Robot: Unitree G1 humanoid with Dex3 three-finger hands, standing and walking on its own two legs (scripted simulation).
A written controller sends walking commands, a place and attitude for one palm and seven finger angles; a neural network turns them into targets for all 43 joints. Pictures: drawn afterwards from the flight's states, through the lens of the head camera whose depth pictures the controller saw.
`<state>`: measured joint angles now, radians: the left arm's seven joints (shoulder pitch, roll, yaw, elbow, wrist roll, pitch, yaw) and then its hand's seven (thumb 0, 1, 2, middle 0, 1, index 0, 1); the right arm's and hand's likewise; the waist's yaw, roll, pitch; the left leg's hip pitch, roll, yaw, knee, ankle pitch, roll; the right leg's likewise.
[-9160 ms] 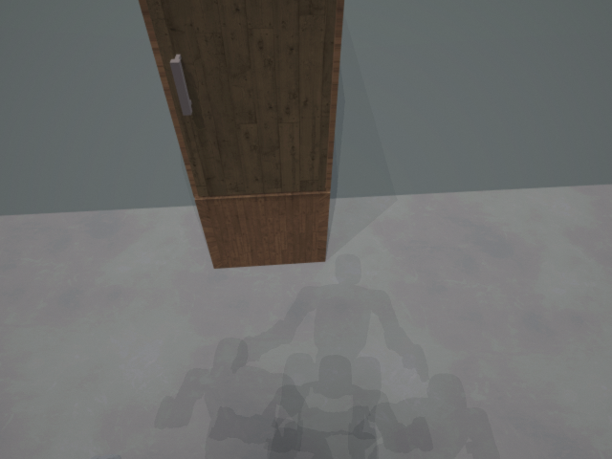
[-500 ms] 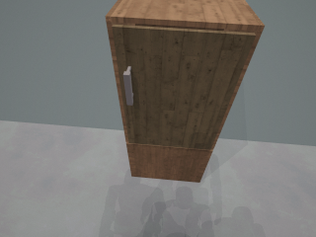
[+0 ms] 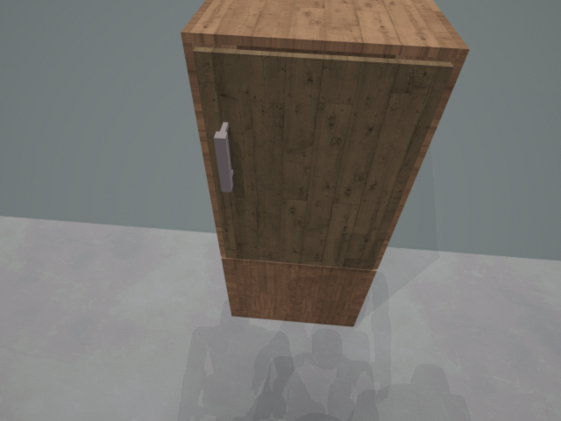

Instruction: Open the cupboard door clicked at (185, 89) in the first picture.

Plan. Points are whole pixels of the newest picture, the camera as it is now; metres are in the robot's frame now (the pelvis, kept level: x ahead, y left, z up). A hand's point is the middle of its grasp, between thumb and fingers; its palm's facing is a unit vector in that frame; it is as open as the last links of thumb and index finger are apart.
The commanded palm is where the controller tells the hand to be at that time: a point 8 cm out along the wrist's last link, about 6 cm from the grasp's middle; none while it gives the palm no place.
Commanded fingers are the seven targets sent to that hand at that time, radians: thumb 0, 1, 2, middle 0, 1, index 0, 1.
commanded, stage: come to a stop and stand still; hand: left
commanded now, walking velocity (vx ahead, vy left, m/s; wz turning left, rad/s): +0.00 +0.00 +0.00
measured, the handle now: (226, 157) +0.58 +0.15 +0.04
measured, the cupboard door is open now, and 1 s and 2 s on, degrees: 0 0 0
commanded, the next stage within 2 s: look again from close up in 1.00 s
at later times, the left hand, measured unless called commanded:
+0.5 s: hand out of the picture +0.01 +0.18 -0.17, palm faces +0.04 -0.97 -0.22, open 7.4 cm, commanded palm none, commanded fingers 0.00 0.90 0.90 -0.20 -0.30 -0.20 -0.30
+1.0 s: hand out of the picture -0.01 +0.15 -0.17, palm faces +0.05 -0.98 -0.18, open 7.3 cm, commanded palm none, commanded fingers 0.00 0.90 0.90 -0.20 -0.30 -0.20 -0.30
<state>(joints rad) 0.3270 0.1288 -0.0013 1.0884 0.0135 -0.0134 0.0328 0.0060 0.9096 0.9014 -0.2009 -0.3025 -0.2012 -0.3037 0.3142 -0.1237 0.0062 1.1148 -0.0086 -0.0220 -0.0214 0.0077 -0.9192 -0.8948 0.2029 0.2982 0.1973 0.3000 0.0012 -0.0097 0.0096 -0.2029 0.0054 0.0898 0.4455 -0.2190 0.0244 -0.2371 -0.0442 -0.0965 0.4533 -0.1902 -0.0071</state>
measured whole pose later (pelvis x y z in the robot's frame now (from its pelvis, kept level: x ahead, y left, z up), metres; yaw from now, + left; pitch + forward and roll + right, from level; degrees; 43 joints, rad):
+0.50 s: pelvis -0.01 +0.00 -0.01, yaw +0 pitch -2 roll +1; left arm 0.32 0.14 0.00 1.06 0.02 0.00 0.03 0.00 0.90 0.90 -0.20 -0.30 -0.20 -0.30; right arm 0.32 -0.17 0.00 1.01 -0.02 -0.01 -0.02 0.01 -0.93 -0.89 0.20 0.30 0.20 0.30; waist -0.01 0.03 -0.01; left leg -0.23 0.00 0.09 0.51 -0.25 0.03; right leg -0.27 -0.06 -0.10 0.54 -0.23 0.00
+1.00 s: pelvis -0.01 -0.02 +0.00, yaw +0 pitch -2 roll +1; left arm 0.32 0.14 0.00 1.08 0.01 -0.01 0.03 0.01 0.91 0.90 -0.20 -0.30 -0.20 -0.30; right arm 0.33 -0.13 0.01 1.10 -0.01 -0.02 -0.02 0.00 -0.91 -0.89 0.20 0.30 0.20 0.30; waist 0.00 0.00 0.01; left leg -0.21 0.02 0.08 0.45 -0.20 0.00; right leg -0.24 -0.03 -0.11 0.46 -0.19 -0.03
